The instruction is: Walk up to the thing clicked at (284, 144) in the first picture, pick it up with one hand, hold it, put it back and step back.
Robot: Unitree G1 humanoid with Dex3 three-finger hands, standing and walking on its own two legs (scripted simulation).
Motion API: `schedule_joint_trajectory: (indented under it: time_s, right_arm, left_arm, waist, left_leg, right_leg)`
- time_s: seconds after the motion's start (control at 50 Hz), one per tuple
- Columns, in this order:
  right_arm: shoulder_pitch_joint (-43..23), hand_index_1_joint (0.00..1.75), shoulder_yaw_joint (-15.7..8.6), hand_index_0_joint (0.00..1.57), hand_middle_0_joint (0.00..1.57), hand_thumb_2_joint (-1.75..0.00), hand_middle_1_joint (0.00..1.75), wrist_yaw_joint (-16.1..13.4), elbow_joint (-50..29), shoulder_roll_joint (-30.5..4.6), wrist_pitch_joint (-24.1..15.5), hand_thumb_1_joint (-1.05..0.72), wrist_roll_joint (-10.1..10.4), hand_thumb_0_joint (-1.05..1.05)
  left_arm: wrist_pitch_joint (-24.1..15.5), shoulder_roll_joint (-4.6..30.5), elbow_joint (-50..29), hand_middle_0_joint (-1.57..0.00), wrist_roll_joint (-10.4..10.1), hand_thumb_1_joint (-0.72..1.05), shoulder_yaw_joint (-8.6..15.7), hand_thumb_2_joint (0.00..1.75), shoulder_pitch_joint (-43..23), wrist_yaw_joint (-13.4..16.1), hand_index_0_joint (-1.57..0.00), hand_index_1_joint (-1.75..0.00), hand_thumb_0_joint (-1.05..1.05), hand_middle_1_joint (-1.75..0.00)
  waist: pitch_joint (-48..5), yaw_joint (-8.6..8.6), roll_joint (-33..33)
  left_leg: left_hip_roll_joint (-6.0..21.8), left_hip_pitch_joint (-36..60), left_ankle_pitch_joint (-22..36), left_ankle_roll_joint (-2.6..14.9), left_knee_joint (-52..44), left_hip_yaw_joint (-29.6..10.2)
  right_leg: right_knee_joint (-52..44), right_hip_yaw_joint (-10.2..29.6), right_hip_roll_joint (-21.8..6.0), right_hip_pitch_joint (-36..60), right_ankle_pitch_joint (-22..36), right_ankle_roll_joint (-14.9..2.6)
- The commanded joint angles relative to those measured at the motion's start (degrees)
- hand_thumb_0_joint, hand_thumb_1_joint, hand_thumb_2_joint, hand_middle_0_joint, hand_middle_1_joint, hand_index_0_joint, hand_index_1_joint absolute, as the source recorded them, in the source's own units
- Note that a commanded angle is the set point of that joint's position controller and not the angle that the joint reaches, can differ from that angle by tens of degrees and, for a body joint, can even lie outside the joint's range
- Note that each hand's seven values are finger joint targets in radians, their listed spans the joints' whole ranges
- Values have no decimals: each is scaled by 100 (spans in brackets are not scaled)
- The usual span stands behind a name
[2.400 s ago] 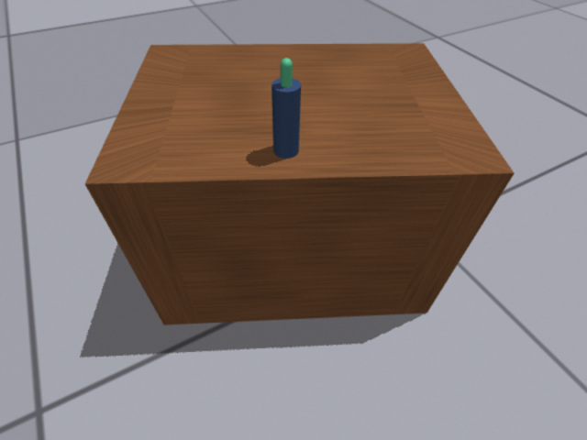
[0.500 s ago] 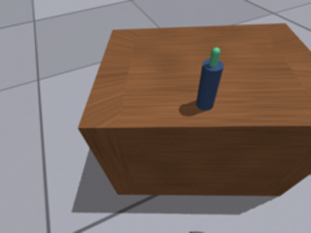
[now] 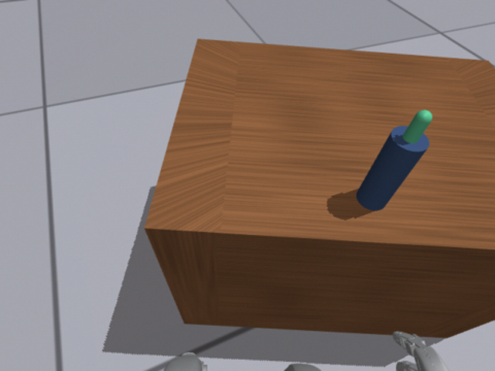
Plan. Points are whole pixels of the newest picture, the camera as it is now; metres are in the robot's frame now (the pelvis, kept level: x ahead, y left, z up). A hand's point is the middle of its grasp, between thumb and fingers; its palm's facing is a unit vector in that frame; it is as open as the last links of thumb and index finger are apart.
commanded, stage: walk up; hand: right
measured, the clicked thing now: (394, 162) +0.46 -0.25 +0.07
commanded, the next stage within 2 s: stand in 1.34 s
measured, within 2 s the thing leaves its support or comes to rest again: neither
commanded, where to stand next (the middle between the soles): +0.06 -0.03 m, yaw -1 degrees
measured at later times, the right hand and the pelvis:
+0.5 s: hand out of the picture +0.07 -0.29 -0.13, palm faces +0.00 +0.92 -0.40, open 7.4 cm; pelvis +0.00 -0.02 +0.01, yaw -1 degrees
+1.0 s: hand out of the picture +0.09 -0.27 -0.12, palm faces -0.02 +0.92 -0.38, open 7.4 cm; pelvis +0.01 +0.00 +0.03, yaw -1 degrees
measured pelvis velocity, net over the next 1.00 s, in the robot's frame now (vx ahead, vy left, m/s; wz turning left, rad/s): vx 0.01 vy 0.00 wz -0.02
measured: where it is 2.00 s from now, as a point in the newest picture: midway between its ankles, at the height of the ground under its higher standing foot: outside the picture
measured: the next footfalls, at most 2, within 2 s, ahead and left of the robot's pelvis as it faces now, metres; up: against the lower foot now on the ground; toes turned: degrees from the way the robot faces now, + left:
right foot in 0.06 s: +0.05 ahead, -0.13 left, +0.00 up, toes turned -3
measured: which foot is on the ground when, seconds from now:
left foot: down 0.00-1.00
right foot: up 0.00-0.04, down 0.06-1.00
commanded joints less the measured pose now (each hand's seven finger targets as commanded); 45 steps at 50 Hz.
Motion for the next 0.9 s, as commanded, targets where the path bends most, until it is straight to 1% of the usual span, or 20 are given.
schedule_joint_trajectory:
  time_s: [0.0,0.02,0.04,0.06,0.08,0.1,0.14,0.16,0.18,0.2,0.22,0.24,0.28,0.32,0.36,0.42,0.48,0.66,0.76,0.88]
  right_arm:
    - [-102,30,-550,20,20,-90,30,-158,-296,-1826,-65,-90,51,0]
    - [-249,30,-494,20,20,-90,30,-155,-318,-1704,-36,-90,82,0]
    - [-213,30,-429,20,20,-90,30,-157,-331,-1481,-18,-90,116,0]
    - [-185,30,-369,20,20,-90,30,-164,-345,-1223,-6,-90,177,0]
    - [-302,30,-412,20,20,-90,30,-220,-218,-1278,12,-90,195,0]
    - [-131,30,-442,20,20,-90,30,-220,-61,-1328,-6,-90,158,0]
    - [115,30,-430,20,20,-90,30,-202,142,-1332,-111,-90,176,0]
    - [214,30,-446,20,20,-90,30,-201,240,-1417,-157,-90,150,0]
    - [228,30,-464,20,20,-90,30,-210,232,-1582,-202,-90,91,0]
    - [170,30,-484,20,20,-90,30,-203,244,-1814,-206,-90,98,0]
    - [-6,30,-469,20,20,-90,30,-197,230,-1833,-208,-90,84,0]
    - [-200,30,-448,20,20,-90,30,-200,238,-1784,-192,-90,62,0]
    - [-367,30,-349,20,20,-90,30,-198,284,-1573,-152,-90,75,0]
    - [-326,30,-303,20,20,-90,30,-182,438,-1411,-129,-90,86,0]
    - [-153,30,-307,20,20,-90,30,-157,579,-1429,-140,-90,78,0]
    - [-192,30,-268,20,20,-90,30,-138,686,-1459,-172,-90,62,0]
    - [-168,30,-230,20,20,-90,30,-154,820,-1420,-179,-90,73,0]
    - [-255,30,-184,20,20,-90,30,-164,1084,-1441,-193,-90,55,0]
    - [-356,30,-170,20,20,-90,30,-162,1160,-1400,-190,-90,35,0]
    - [-419,30,-142,20,20,-90,30,-169,1241,-1340,-211,-90,64,0]
  left_arm:
    - [-39,977,15,-20,92,90,409,90,686,30,-20,-30,0,-30]
    - [-70,972,62,-20,130,90,435,90,789,36,-20,-30,0,-30]
    - [-99,1189,15,-20,208,90,499,90,598,45,-20,-30,0,-30]
    - [-131,1554,-170,-20,258,90,569,90,225,46,-20,-30,0,-30]
    - [-104,1695,-257,-20,195,90,558,90,-248,6,-20,-30,0,-30]
    - [-119,1524,-382,-20,187,90,481,90,-576,-14,-20,-30,0,-30]
    - [-89,1277,-366,-20,140,90,400,90,-770,7,-20,-30,0,-30]
    - [-66,1123,-344,-20,123,90,356,90,-745,2,-20,-30,0,-30]
    - [-16,1039,-313,-20,123,90,357,90,-585,-17,-20,-30,0,-30]
    - [29,1043,-241,-20,105,90,381,90,-383,-30,-20,-30,0,-30]
    - [45,959,-167,-20,99,90,361,90,-220,-26,-20,-30,0,-30]
    - [33,920,-97,-20,123,90,360,90,-238,-32,-20,-30,0,-30]
    - [9,1082,-49,-20,124,90,400,90,-351,-60,-20,-30,0,-30]
    - [6,1196,-100,-20,103,90,389,90,-675,-86,-20,-30,0,-30]
    - [12,1175,-95,-20,117,90,356,90,-963,-85,-20,-30,0,-30]
    - [36,1062,30,-20,118,90,324,90,-951,-100,-20,-30,0,-30]
    - [42,1087,82,-20,111,90,326,90,-1105,-104,-20,-30,0,-30]
    - [97,923,303,-20,61,90,298,90,-1348,-127,-20,-30,0,-30]
    - [122,867,464,-20,39,90,279,90,-1402,-147,-20,-30,0,-30]
    - [96,841,600,-20,36,90,262,90,-1423,-147,-20,-30,0,-30]
  waist:
    - [-905,-3,1407]
    - [-979,121,1199]
    - [-908,95,587]
    - [-750,-68,-314]
    - [-602,-127,-711]
    - [-554,-289,-544]
    - [-731,-397,-226]
    - [-941,-392,-173]
    - [-1131,-294,32]
    - [-1228,-178,336]
    - [-1144,-46,492]
    - [-1040,-8,525]
    - [-695,-11,272]
    - [-581,-159,138]
    - [-682,-271,140]
    - [-829,-159,49]
    - [-884,-197,-123]
    - [-881,-190,110]
    - [-677,-195,164]
    - [-897,-200,162]
  left_leg:
    - [1247,293,1257,1159,-1292,-1390]
    - [1128,203,1211,986,-958,-1213]
    - [849,-54,960,691,-565,-973]
    - [275,-334,199,331,60,-513]
    - [-260,203,-1111,227,540,-37]
    - [-186,590,-1061,231,514,-142]
    - [-51,831,551,308,-401,-174]
    - [233,1146,1197,464,-812,-519]
    - [701,1139,1195,753,-1135,-1328]
    - [1138,891,1026,1167,-1332,-1890]
    - [1248,736,985,1239,-1438,-1974]
    - [1125,481,958,1114,-1385,-1814]
    - [473,-31,320,565,-1132,-944]
    - [-19,574,-211,285,-816,-461]
    - [63,773,-128,315,-1066,-502]
    - [330,734,227,424,-1393,-771]
    - [202,860,713,341,-1325,-521]
    - [310,1143,894,315,-1793,-561]
    - [366,1064,373,278,-2219,-684]
    - [364,1365,1127,235,-2197,-556]
  right_leg:
    - [-1061,-279,110,608,629,-20]
    - [-1711,-229,131,908,1057,-60]
    - [-2219,268,-129,964,1314,-187]
    - [-2685,1676,-934,635,1467,-573]
    - [-2850,2197,-1521,-150,1782,-1137]
    - [-2556,2008,-1479,-278,2342,-1227]
    - [-2001,985,-883,-8,2982,-686]
    - [-1661,631,-595,-16,2912,-373]
    - [-1235,356,-252,20,2403,-156]
    - [-833,150,9,255,1552,-63]
    - [-925,151,31,394,1190,-74]
    - [-1228,215,-28,594,1269,-125]
    - [-2077,679,-391,711,1360,-362]
    - [-2505,1218,-764,24,1324,-617]
    - [-2529,1019,-701,84,1337,-505]
    - [-2498,728,-462,489,1343,-308]
    - [-2655,785,-554,656,1703,-330]
    - [-2980,622,-475,824,1645,-208]
    - [-3192,591,-427,848,1402,-163]
    - [-3341,524,-476,1096,2004,-93]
